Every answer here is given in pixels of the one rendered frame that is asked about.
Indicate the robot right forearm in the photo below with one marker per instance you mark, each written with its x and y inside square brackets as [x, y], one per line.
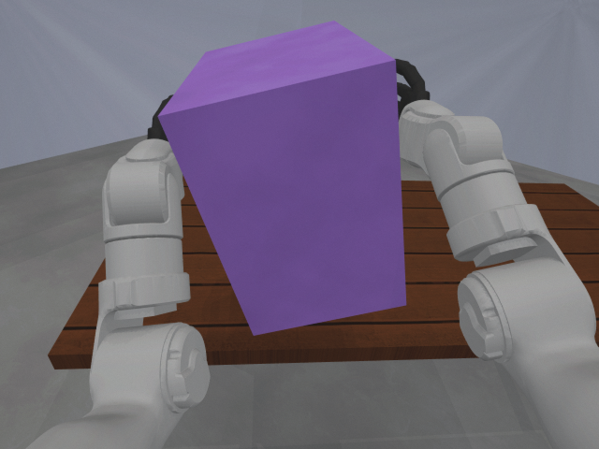
[489, 219]

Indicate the robot left upper arm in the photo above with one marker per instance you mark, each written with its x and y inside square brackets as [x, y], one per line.
[144, 378]

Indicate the robot right hand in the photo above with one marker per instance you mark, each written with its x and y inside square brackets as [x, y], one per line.
[417, 84]

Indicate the robot left hand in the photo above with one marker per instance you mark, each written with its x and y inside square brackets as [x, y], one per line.
[156, 131]

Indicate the robot left forearm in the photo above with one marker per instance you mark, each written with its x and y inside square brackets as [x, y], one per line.
[142, 229]

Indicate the table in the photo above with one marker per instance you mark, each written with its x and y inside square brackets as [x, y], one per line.
[428, 327]

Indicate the carton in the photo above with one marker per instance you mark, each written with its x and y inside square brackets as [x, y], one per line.
[290, 147]

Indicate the robot right upper arm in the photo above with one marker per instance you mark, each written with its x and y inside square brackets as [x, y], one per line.
[533, 317]

